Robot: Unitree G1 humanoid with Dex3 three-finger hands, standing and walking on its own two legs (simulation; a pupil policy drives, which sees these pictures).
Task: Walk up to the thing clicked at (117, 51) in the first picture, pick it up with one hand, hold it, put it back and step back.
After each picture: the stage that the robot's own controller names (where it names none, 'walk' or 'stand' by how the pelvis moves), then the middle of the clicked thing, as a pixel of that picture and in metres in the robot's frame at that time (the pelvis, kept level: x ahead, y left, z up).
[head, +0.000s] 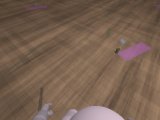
stand; (117, 50) +1.46 -0.51 -0.72
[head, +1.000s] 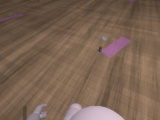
walk; (100, 49) +1.42 -0.04 -0.70
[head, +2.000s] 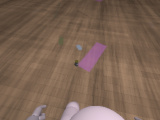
walk; (76, 63) +0.92 +0.29 -0.69
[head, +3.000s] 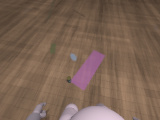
walk; (69, 79) +0.54 +0.29 -0.71
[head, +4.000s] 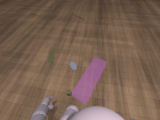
stand; (69, 92) +0.35 +0.27 -0.70
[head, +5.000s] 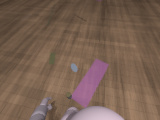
stand; (69, 95) +0.32 +0.26 -0.71
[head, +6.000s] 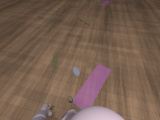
stand; (70, 99) +0.30 +0.23 -0.72
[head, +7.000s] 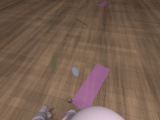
stand; (69, 99) +0.30 +0.24 -0.73
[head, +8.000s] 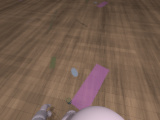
stand; (68, 100) +0.29 +0.25 -0.73
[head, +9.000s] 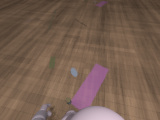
stand; (68, 100) +0.28 +0.25 -0.73
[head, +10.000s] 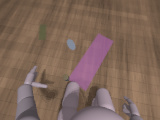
go down; (66, 77) +0.33 +0.25 -0.53
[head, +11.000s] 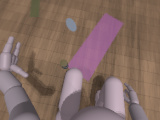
go down; (64, 64) +0.37 +0.27 -0.32
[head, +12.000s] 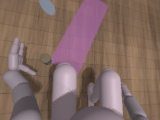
close in; (46, 59) +0.34 +0.30 -0.24
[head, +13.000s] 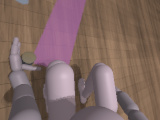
close; (28, 59) +0.34 +0.31 -0.21
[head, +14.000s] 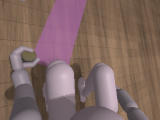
lift; (28, 57) +0.34 +0.31 -0.21
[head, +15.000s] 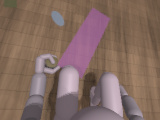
lift; (51, 64) +0.30 +0.28 -0.09
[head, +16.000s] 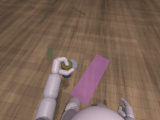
lift; (66, 69) +0.32 +0.18 +0.04
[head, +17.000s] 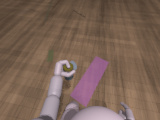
hold; (68, 71) +0.32 +0.17 +0.00
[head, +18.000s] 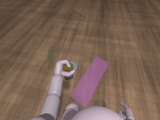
hold; (68, 71) +0.33 +0.17 +0.00
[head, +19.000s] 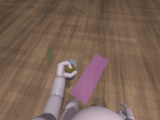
crouch; (70, 72) +0.33 +0.16 -0.02
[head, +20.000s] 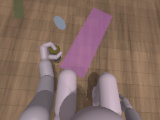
lower; (55, 53) +0.42 +0.25 -0.10
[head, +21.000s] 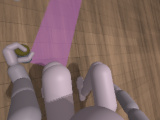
lower; (24, 54) +0.37 +0.31 -0.22
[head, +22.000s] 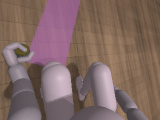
lower; (23, 53) +0.37 +0.32 -0.22
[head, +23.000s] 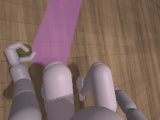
lower; (25, 53) +0.36 +0.31 -0.22
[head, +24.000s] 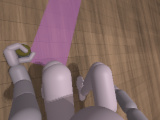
lower; (24, 54) +0.36 +0.32 -0.21
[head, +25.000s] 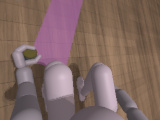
open; (30, 56) +0.36 +0.29 -0.22
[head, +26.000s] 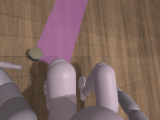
stand; (35, 54) +0.35 +0.28 -0.22
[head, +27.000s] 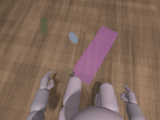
walk; (71, 72) +0.37 +0.22 -0.47
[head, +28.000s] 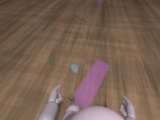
stand; (72, 97) +0.32 +0.20 -0.66
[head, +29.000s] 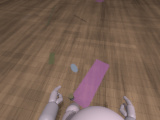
stand; (71, 97) +0.32 +0.21 -0.66
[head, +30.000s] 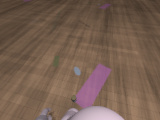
stand; (74, 98) +0.34 +0.19 -0.72
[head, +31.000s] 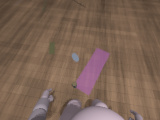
walk; (74, 84) +0.38 +0.17 -0.70
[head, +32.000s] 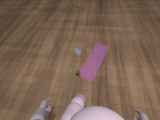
walk; (78, 72) +0.62 +0.24 -0.70
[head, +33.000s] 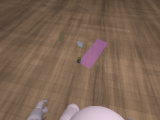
stand; (79, 60) +0.94 +0.23 -0.70
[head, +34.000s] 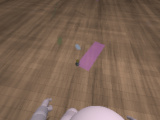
stand; (77, 62) +0.94 +0.25 -0.72
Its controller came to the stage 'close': yes
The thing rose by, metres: 0.70
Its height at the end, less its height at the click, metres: +0.00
